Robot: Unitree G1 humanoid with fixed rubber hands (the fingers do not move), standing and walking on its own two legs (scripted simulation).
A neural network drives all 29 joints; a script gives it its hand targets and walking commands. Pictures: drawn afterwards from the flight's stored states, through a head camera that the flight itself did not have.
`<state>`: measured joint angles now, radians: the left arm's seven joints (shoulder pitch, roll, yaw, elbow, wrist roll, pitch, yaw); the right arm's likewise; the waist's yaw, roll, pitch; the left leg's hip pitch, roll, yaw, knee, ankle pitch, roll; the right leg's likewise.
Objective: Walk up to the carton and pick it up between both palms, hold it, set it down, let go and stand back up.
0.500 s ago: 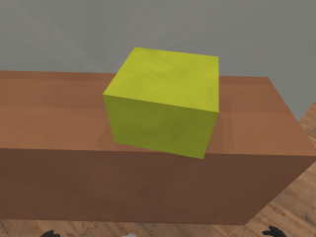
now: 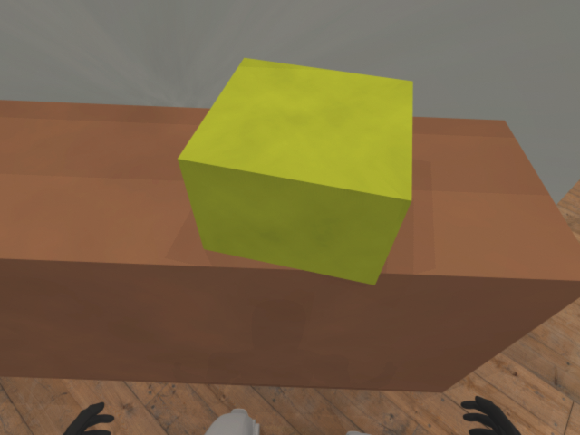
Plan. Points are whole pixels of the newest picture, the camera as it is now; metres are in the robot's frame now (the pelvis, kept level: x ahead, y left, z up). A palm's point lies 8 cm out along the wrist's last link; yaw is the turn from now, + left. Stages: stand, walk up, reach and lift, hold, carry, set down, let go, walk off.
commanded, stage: reach and lift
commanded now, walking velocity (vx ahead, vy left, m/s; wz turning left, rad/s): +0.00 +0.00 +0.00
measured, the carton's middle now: (306, 166) +0.51 +0.00 +0.08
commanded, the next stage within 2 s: none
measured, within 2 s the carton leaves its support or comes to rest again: neither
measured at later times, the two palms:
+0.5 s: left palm (65, 385) +0.19 +0.30 -0.01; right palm (509, 413) +0.18 -0.25 -0.01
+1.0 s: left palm (72, 346) +0.22 +0.27 +0.05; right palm (519, 416) +0.16 -0.21 +0.08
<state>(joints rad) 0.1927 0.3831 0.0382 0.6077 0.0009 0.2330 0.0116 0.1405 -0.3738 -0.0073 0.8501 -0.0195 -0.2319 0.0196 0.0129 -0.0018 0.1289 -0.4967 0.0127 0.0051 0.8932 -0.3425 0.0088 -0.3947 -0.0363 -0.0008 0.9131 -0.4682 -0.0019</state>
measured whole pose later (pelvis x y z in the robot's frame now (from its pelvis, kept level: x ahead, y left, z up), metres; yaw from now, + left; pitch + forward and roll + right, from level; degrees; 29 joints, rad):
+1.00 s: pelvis +0.02 +0.01 +0.05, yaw -3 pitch -10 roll +0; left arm 0.24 0.38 0.05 0.21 -0.14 0.16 -0.06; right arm 0.48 -0.14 -0.01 -0.09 0.07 0.12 -0.13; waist 0.01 -0.03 0.08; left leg -0.08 0.02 0.06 0.42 -0.17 0.01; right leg 0.01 -0.04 0.04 0.42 -0.25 0.03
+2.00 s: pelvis +0.05 +0.00 +0.05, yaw -3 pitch -8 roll +0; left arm -0.04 0.38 0.14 0.01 -0.26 0.38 -0.05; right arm 0.11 -0.16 -0.01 -0.27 0.18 0.42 -0.18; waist 0.02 -0.03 0.08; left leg -0.09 0.02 0.06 0.42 -0.20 0.01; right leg 0.01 -0.03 0.04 0.40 -0.27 0.04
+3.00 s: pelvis +0.06 +0.00 +0.05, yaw -3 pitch -3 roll +0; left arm -0.51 0.38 0.16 0.11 -0.26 0.61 -0.07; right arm -0.37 -0.26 -0.01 0.13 0.24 0.41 -0.23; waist 0.01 -0.03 0.14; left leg -0.16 0.02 0.06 0.42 -0.20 0.01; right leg -0.07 -0.03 0.04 0.39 -0.27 0.04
